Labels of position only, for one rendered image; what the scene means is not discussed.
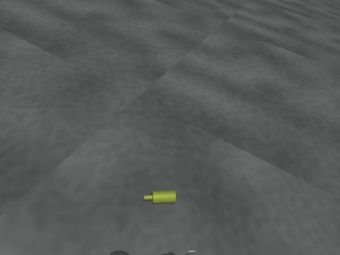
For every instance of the bottle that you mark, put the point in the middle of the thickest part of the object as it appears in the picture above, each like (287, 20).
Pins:
(166, 196)

